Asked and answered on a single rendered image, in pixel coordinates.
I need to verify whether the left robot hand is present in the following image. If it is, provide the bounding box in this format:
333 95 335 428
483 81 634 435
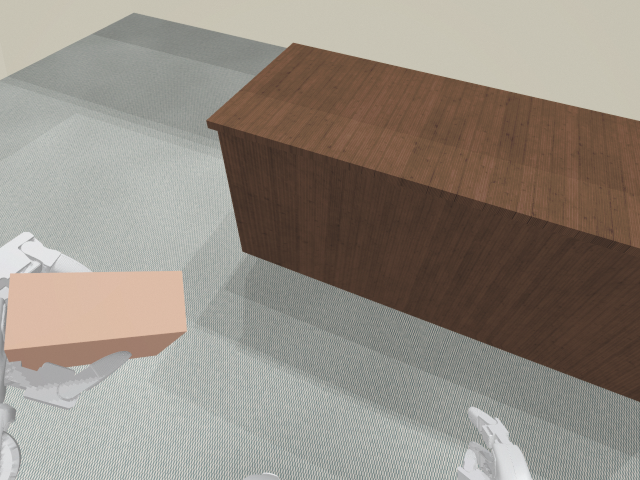
0 232 132 410

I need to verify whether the table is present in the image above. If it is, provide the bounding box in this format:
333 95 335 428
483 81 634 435
206 43 640 402

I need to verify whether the sponge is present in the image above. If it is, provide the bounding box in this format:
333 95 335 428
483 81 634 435
4 271 187 371

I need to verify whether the robot left forearm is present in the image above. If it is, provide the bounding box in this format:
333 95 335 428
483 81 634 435
0 403 21 480

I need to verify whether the right robot hand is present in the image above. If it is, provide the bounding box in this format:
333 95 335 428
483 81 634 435
457 407 532 480

